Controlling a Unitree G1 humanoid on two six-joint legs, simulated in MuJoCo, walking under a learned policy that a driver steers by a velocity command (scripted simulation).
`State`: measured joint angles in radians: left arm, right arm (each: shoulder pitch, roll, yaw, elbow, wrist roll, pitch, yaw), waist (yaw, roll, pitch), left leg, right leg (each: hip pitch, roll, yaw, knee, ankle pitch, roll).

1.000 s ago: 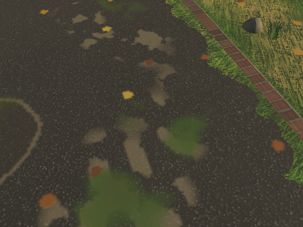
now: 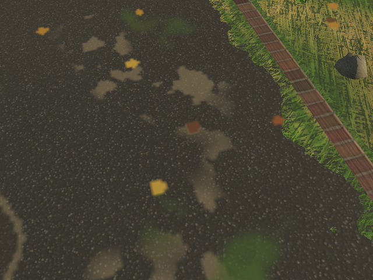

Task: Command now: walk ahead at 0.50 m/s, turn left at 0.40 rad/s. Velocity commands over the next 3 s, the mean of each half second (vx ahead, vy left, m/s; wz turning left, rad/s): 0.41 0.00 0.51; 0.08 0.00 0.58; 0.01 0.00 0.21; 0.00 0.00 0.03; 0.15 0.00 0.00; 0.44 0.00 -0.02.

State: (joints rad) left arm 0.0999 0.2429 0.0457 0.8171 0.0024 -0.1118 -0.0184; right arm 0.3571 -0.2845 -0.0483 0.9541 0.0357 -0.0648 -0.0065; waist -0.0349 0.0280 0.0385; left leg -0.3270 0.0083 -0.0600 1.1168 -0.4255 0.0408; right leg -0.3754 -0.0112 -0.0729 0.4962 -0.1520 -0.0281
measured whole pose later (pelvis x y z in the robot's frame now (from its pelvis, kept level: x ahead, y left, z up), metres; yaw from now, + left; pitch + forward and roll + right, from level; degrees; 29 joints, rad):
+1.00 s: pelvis +0.36 +0.06 +0.00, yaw +35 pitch +2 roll -1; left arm 0.13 0.29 0.06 0.76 0.02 -0.04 0.02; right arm 0.16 -0.32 -0.08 0.64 0.01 0.05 -0.03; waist -0.01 0.04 0.02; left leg -0.41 -0.16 -0.22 0.75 -0.44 0.03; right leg -0.33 0.03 0.07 0.51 -0.21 0.00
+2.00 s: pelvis +0.35 +0.09 +0.00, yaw +39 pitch -1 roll +0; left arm 0.21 0.26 0.04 0.99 0.00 0.00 0.04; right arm 0.22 -0.24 -0.03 0.91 0.00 0.01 -0.02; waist 0.02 0.00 0.03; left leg -0.16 -0.03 -0.04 0.49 -0.30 0.02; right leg -0.19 -0.06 0.03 0.47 -0.25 0.07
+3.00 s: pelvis +0.60 +0.28 -0.01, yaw +38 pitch +1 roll +1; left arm 0.39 0.24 0.04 1.02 -0.03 -0.09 0.01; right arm 0.06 -0.24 -0.05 0.90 0.01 -0.10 0.03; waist 0.03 -0.02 0.06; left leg -0.39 -0.04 0.08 0.52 -0.15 0.06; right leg -0.25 -0.02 0.06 1.18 -0.42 -0.04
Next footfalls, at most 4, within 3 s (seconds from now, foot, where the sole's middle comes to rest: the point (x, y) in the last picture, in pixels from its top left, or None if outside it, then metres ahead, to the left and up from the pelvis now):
0.40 left None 0.36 0.17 -0.77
0.94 right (199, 272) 0.49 -0.01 -0.77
1.30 left None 0.30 0.18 -0.77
2.90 left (75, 230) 0.66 0.45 -0.77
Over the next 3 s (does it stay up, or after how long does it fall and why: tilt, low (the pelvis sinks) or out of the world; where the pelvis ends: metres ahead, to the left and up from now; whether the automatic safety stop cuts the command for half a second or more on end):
stays up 0.60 0.28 -0.01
